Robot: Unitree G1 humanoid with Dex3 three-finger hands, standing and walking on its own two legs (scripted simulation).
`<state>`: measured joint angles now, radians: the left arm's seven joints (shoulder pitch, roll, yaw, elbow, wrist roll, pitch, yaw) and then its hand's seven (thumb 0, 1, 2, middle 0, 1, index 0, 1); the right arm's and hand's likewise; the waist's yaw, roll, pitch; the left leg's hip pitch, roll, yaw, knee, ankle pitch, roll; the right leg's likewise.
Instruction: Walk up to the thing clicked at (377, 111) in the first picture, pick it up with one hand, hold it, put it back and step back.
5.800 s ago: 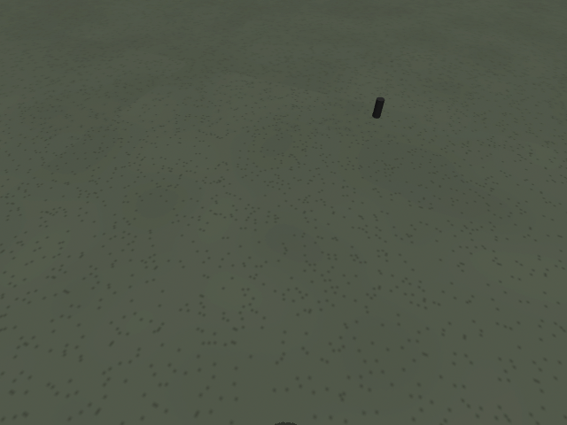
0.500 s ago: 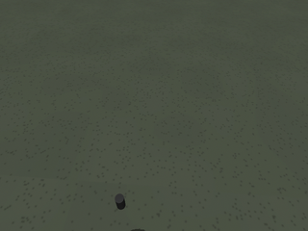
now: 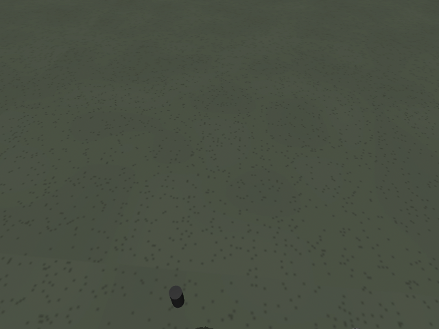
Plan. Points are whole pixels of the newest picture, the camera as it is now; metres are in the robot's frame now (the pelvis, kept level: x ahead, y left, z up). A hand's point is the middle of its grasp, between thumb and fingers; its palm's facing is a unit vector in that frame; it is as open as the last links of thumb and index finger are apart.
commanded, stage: walk up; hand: left
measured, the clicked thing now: (176, 297) +0.38 +0.18 -0.72
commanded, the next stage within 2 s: stand in 0.74 s
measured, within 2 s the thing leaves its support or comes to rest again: neither
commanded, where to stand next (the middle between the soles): +0.04 -0.02 m, yaw -2 degrees
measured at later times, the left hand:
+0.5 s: hand out of the picture +0.09 +0.24 -0.16, palm faces -0.02 -0.95 -0.32, open 7.4 cm
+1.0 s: hand out of the picture +0.09 +0.25 -0.16, palm faces -0.03 -0.94 -0.34, open 7.4 cm
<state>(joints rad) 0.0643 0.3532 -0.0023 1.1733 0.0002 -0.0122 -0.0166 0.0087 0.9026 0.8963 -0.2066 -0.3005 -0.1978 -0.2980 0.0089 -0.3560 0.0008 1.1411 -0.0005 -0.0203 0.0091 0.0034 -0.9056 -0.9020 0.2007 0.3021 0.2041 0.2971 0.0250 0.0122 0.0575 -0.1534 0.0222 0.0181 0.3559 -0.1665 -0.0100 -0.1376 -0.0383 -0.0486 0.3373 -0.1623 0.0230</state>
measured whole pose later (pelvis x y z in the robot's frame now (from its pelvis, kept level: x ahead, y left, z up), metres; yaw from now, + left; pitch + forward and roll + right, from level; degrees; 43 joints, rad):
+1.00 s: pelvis +0.01 -0.01 +0.00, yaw +0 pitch -1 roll +0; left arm 0.09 0.35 0.00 1.15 0.01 -0.01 -0.01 0.01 0.90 0.90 -0.21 -0.30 -0.20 -0.30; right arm 0.08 -0.34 0.00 1.14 -0.02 -0.01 0.01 0.00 -0.91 -0.90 0.20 0.30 0.20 0.30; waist 0.00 0.00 0.04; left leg -0.13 0.03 0.02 0.32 -0.16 -0.02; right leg -0.12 -0.03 -0.05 0.31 -0.17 0.01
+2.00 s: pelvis +0.02 -0.02 +0.00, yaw +0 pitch -2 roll +0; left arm 0.11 0.35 0.00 1.13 0.01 -0.01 -0.01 0.01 0.90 0.90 -0.21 -0.30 -0.20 -0.30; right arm 0.11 -0.35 0.00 1.14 -0.01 -0.01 0.00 0.00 -0.91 -0.90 0.20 0.30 0.20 0.30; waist 0.00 0.01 0.05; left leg -0.10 0.04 0.02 0.30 -0.17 -0.03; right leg -0.10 -0.02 -0.05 0.31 -0.18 0.00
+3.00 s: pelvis +0.02 -0.02 +0.00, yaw +0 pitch -2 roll +0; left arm 0.11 0.36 0.00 1.13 0.01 -0.01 -0.01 0.01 0.90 0.90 -0.21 -0.30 -0.20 -0.30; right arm 0.12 -0.35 0.00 1.13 -0.02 -0.01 0.00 0.00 -0.91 -0.90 0.20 0.30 0.20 0.30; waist 0.01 0.01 0.05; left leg -0.09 0.04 0.02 0.30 -0.17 -0.04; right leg -0.10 -0.02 -0.05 0.31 -0.18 0.00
